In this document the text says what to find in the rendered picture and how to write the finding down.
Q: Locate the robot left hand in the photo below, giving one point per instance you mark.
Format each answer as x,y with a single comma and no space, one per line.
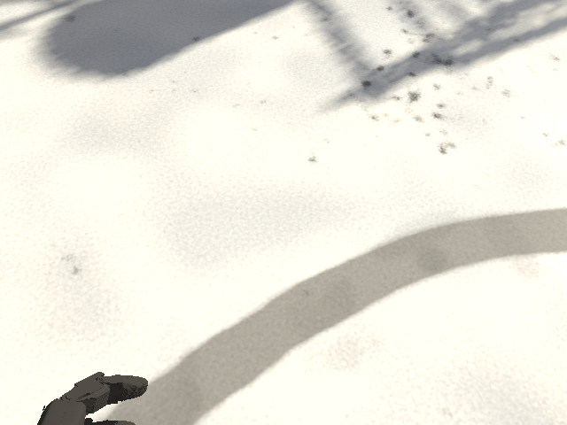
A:
91,394

